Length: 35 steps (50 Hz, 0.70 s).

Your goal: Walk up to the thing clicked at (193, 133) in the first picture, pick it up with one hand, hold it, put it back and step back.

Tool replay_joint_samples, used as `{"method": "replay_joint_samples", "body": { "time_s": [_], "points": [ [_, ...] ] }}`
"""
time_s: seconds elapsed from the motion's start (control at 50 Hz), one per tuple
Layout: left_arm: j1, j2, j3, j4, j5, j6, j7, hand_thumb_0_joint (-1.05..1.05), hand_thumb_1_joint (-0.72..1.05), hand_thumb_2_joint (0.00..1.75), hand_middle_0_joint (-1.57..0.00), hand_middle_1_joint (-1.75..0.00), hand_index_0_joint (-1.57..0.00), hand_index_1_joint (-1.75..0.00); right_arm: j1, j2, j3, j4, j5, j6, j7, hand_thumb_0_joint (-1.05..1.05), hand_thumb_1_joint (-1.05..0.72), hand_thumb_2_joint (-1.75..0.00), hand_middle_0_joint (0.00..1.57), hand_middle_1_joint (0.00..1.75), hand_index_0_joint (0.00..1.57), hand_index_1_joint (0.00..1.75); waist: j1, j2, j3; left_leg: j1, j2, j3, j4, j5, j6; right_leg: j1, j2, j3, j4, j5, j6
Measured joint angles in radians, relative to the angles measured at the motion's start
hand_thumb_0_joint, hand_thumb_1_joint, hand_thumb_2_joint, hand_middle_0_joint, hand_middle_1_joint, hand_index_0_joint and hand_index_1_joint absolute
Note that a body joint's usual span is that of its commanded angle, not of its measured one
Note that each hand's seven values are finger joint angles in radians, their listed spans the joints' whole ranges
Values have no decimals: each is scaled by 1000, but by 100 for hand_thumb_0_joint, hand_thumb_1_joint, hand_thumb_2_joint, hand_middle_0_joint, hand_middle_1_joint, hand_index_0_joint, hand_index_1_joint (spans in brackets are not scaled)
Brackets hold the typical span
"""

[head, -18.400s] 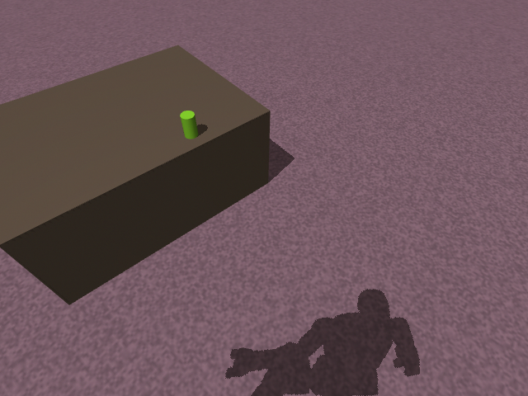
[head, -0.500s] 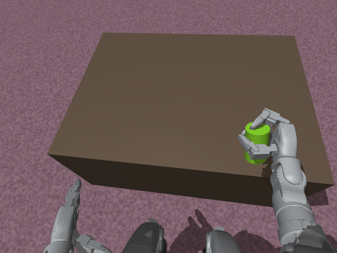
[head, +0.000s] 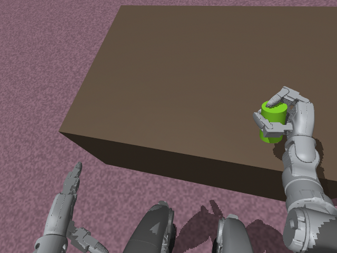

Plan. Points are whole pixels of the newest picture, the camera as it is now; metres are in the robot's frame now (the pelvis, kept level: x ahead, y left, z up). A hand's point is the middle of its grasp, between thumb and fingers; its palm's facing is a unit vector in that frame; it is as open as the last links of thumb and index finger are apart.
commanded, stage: crouch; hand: right
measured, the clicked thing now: (272, 122) +0.44 -0.16 -0.03
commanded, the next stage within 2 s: lower in 0.28 s
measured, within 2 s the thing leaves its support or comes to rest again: neither
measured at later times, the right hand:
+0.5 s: hand (265, 112) +0.47 -0.15 -0.04, palm faces +0.04 +1.00 +0.02, open 6.4 cm
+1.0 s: hand (259, 122) +0.47 -0.15 -0.10, palm faces +0.03 +1.00 +0.02, open 6.4 cm
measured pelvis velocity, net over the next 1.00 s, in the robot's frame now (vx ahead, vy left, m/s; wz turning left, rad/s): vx -0.02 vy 0.01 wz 0.02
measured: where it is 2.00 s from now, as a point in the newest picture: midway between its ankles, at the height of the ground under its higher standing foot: outside the picture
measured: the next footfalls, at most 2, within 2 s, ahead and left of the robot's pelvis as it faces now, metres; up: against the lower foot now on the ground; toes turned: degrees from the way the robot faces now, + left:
none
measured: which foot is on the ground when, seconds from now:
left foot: down 0.00-1.00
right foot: down 0.00-1.00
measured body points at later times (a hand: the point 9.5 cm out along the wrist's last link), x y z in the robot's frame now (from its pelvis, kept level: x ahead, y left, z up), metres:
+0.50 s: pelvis -0.01 +0.01 -0.03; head +0.14 -0.04 +0.39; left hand +0.15 +0.27 +0.01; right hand +0.46 -0.21 -0.04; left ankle +0.04 +0.13 -0.62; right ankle +0.03 -0.11 -0.62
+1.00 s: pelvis -0.02 +0.01 -0.07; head +0.15 -0.05 +0.34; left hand +0.14 +0.27 +0.01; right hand +0.47 -0.21 -0.10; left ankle +0.04 +0.13 -0.62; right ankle +0.03 -0.11 -0.62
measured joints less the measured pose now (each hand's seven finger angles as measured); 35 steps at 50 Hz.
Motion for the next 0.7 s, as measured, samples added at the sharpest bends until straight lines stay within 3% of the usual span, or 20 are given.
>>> {"method": "replay_joint_samples", "body": {
  "time_s": [0.54,0.7],
  "points": [
    [15,28,4,-112,4,10,-9,-1,-52,4,-5,-5,-6,-4,-109,-85,-69,104,-37,5,10,2,14,-111,93,120,109,131,57,-18,-12,-162,-7,28,129,-30,14,-173,-8,34,138,-29,11],
    [18,50,30,-180,12,-15,-12,-1,-53,4,-5,-5,-6,-5,-93,-110,-96,95,-40,-18,16,2,14,-111,93,120,109,131,84,-3,-4,-225,-11,34,179,-41,17,-238,-13,43,193,-44,14]
  ]
}}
